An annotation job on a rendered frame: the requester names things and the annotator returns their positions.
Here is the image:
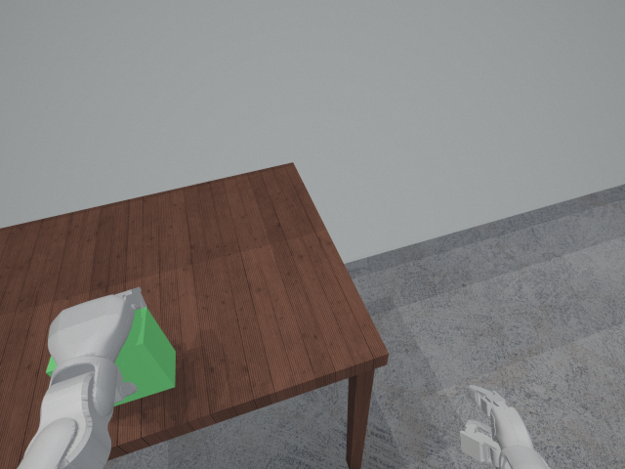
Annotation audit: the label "sponge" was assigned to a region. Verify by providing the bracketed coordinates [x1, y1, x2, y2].
[46, 307, 176, 406]

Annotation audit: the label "right robot hand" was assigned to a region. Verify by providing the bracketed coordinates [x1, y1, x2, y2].
[460, 385, 534, 469]

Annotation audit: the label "table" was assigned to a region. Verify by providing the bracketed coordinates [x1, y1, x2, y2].
[0, 162, 389, 469]

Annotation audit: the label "right robot forearm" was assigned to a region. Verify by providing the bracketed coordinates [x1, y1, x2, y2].
[499, 445, 551, 469]

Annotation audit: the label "left robot hand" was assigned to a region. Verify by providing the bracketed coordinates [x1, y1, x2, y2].
[48, 287, 147, 403]

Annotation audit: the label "left robot forearm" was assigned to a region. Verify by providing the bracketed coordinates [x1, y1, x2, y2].
[17, 356, 117, 469]

